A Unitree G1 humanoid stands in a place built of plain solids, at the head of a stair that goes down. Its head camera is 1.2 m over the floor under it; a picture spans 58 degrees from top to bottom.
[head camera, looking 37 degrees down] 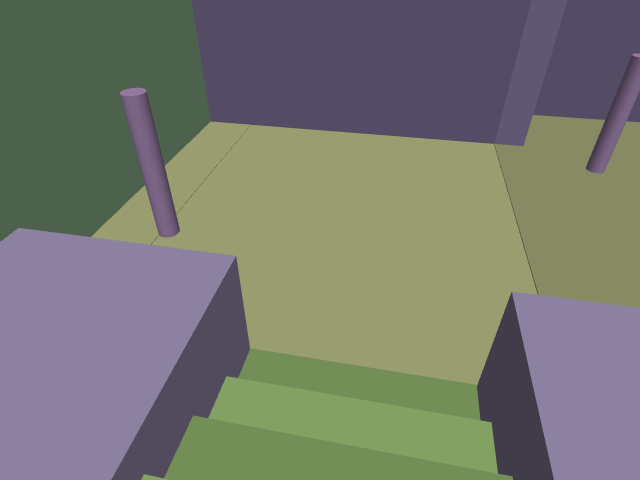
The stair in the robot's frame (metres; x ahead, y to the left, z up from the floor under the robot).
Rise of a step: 0.16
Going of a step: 0.29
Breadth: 1.15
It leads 11 degrees to the right of straight ahead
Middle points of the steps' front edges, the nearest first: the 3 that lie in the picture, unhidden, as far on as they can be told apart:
0.80 -0.09 -0.31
1.08 -0.14 -0.47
1.37 -0.20 -0.62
